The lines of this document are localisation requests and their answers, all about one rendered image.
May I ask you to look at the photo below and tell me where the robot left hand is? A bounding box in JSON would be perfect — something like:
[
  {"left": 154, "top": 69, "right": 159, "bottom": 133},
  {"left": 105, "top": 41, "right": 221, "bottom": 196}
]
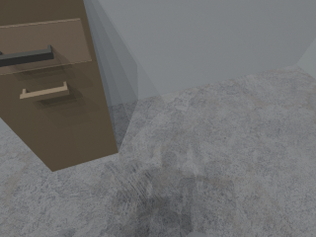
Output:
[{"left": 53, "top": 227, "right": 76, "bottom": 237}]

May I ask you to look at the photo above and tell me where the cabinet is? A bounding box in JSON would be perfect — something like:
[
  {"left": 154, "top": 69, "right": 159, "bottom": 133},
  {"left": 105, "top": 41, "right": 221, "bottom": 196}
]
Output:
[{"left": 0, "top": 0, "right": 119, "bottom": 172}]

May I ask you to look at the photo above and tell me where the drawer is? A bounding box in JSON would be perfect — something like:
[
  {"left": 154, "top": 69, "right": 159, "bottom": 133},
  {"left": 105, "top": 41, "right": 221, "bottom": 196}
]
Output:
[{"left": 0, "top": 18, "right": 90, "bottom": 74}]

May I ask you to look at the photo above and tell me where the handle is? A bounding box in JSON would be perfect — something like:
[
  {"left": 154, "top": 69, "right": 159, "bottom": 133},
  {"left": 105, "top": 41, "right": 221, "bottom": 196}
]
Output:
[
  {"left": 20, "top": 86, "right": 69, "bottom": 104},
  {"left": 0, "top": 44, "right": 54, "bottom": 67}
]

